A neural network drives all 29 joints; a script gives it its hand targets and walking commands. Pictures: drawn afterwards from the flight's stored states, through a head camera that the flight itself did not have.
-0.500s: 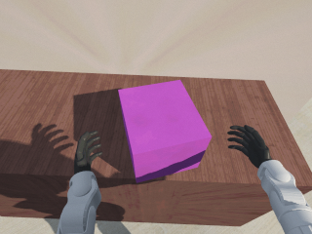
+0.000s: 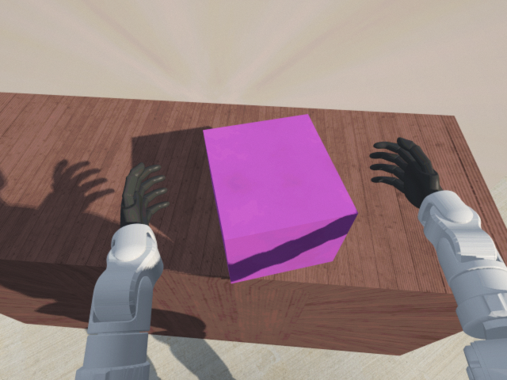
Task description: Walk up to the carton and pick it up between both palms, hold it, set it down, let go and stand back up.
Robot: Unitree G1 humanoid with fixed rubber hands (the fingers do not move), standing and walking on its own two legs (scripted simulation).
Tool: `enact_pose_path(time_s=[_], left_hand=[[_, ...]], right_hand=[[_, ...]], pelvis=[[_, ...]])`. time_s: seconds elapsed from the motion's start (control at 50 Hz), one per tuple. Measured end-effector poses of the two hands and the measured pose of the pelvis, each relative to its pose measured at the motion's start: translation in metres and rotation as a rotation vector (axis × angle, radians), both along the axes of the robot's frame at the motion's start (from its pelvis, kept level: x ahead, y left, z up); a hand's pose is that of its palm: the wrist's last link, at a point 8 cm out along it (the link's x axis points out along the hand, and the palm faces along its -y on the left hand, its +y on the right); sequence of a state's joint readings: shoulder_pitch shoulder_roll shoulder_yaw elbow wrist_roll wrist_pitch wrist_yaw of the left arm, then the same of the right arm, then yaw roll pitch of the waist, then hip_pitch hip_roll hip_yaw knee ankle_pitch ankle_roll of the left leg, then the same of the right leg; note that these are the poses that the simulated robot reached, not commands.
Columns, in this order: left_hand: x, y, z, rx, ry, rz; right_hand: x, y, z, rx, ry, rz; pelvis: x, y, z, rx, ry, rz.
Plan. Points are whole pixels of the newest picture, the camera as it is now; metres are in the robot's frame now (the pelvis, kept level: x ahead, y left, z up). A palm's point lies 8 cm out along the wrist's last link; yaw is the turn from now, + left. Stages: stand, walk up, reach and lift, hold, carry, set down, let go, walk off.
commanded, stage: reach and lift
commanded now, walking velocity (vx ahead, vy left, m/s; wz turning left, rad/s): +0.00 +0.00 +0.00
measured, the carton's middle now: (269, 197) +0.44 +0.01 -0.02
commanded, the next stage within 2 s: none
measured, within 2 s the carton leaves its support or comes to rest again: neither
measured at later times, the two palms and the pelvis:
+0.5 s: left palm (134, 181) +0.36 +0.21 +0.12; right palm (400, 143) +0.47 -0.19 +0.12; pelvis +0.00 +0.00 +0.00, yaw +0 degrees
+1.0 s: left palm (155, 210) +0.37 +0.20 +0.03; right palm (362, 168) +0.48 -0.16 +0.04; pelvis +0.01 +0.01 -0.01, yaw +1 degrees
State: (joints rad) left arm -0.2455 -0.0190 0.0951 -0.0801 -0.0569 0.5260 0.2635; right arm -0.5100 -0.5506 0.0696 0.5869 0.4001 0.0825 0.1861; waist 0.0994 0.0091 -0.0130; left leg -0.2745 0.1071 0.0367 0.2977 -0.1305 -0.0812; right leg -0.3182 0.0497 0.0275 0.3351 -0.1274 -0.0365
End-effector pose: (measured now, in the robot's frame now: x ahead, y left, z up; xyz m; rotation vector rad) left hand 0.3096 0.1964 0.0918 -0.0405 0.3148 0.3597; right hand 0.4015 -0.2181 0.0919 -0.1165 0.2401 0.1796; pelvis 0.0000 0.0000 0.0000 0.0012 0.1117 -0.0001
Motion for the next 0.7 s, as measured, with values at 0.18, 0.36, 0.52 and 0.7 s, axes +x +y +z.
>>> enact_pose_path(time_s=[0.18,0.36,0.52,0.7], left_hand=[[0.019,0.004,0.005,-0.003,0.035,0.006],[0.04,0.006,0.019,0.012,0.02,-0.011],[0.052,0.012,0.025,0.012,0.019,-0.007],[0.071,0.015,0.017,0.009,0.032,-0.002]], right_hand=[[0.026,0.009,0.008,0.01,0.032,0.003],[0.052,0.023,0.019,0.046,0.009,0.007],[0.07,0.027,0.025,0.033,0.017,0.004],[0.088,0.041,0.024,0.04,0.036,0.01]], pelvis=[[-0.004,-0.004,-0.001,0.002,0.028,0.001],[-0.002,-0.003,-0.003,-0.003,0.078,0.006],[-0.002,0.002,-0.003,-0.005,0.102,0.005],[0.0,0.004,-0.005,-0.01,0.148,0.016]])
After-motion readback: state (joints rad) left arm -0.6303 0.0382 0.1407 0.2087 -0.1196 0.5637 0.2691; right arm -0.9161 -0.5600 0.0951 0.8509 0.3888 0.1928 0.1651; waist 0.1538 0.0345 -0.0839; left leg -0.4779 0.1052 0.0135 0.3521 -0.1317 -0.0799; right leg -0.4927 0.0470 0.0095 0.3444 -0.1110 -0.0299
